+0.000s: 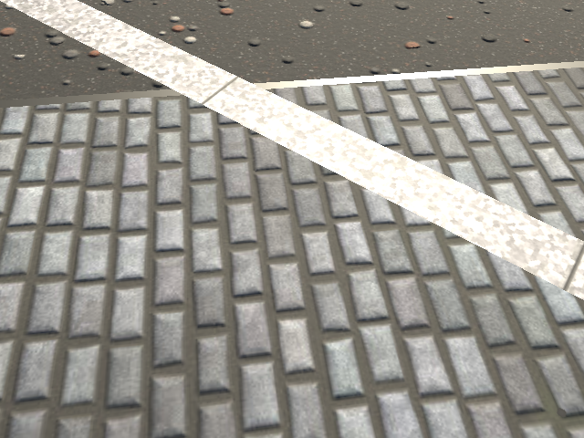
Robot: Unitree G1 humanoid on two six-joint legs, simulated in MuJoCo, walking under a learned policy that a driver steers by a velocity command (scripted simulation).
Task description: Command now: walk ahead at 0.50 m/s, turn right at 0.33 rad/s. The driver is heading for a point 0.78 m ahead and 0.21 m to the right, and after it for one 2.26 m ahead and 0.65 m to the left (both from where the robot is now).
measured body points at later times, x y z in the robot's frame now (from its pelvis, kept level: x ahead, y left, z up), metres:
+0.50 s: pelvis +0.26 -0.07 -0.02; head +0.30 -0.09 +0.43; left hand +0.49 +0.14 -0.12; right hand +0.22 -0.35 -0.16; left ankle +0.10 +0.10 -0.65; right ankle +0.33 -0.16 -0.74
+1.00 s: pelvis +0.55 -0.13 -0.01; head +0.58 -0.14 +0.44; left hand +0.69 +0.12 -0.14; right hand +0.63 -0.44 -0.10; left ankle +0.68 -0.08 -0.74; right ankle +0.34 -0.16 -0.69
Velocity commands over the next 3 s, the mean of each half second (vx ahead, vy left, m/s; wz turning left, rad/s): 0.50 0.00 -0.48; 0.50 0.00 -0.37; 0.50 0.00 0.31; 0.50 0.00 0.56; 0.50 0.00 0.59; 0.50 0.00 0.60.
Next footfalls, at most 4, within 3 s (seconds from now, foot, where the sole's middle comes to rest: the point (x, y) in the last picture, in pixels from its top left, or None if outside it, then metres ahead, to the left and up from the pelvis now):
0.44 right None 0.37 -0.17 -0.77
0.94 left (334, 340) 0.72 -0.10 -0.77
1.44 right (446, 294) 0.86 -0.40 -0.77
1.94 left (347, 206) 1.16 -0.16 -0.77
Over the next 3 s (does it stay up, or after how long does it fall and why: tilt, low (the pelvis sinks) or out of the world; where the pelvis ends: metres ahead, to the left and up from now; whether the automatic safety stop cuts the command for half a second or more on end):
stays up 1.52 -0.09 -0.02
